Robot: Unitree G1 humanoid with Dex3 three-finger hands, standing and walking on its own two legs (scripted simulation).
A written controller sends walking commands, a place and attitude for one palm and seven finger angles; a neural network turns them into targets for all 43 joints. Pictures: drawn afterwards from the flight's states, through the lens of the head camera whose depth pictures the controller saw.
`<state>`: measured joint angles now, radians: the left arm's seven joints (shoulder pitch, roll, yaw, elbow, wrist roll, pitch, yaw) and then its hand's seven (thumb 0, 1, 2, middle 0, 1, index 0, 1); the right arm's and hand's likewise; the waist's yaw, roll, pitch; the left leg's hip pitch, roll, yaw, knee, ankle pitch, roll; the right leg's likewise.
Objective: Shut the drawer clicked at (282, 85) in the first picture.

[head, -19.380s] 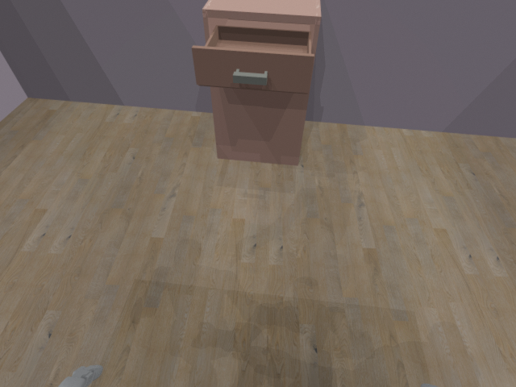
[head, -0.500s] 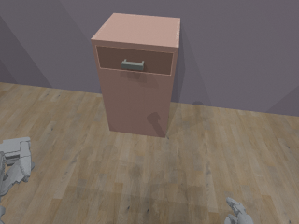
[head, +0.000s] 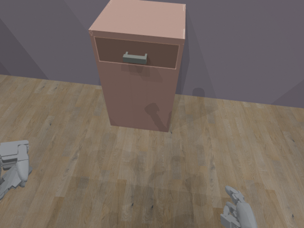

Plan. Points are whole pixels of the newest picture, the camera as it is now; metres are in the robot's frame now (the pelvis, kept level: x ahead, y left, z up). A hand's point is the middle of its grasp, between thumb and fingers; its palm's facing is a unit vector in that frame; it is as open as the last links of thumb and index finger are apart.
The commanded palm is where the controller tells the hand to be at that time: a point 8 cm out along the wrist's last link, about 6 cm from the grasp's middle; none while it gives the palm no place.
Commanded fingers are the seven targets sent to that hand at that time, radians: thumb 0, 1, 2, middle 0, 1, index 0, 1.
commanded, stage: stop stepping back and stand still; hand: left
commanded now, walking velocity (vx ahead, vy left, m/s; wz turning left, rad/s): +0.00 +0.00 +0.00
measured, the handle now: (135, 56) +0.91 +0.13 -0.07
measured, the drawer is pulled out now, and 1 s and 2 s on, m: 0.00 0.00 0.00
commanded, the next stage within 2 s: let the arm hang, fingers relaxed in 0.24 s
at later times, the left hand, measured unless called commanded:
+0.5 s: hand (55, 217) +0.16 +0.26 -0.06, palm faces +0.06 -0.90 -0.42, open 3.1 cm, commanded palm none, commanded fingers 0.00 0.90 0.90 -1.04 -1.21 -1.04 -1.21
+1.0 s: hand out of the picture -0.02 +0.22 -0.16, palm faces +0.01 -0.96 -0.28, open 6.2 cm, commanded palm none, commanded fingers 0.00 0.90 0.90 -0.20 -0.30 -0.20 -0.30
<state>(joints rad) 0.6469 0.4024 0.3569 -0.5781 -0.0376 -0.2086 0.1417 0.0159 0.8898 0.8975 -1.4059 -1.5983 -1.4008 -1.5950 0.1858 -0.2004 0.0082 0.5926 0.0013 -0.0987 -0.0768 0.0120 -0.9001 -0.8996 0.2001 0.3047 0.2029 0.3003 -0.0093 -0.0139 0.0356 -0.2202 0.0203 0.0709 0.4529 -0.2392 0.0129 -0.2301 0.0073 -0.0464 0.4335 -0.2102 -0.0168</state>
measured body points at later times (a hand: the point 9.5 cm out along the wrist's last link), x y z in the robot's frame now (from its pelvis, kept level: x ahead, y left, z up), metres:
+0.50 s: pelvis -0.02 +0.02 -0.01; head -0.01 -0.01 +0.44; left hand +0.15 +0.30 -0.04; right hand +0.14 -0.24 -0.13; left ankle +0.00 +0.11 -0.74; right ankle +0.01 -0.11 -0.74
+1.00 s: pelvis -0.02 +0.00 +0.00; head +0.00 -0.01 +0.45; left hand -0.02 +0.27 -0.14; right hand -0.02 -0.24 -0.16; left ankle +0.00 +0.11 -0.74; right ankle +0.01 -0.11 -0.74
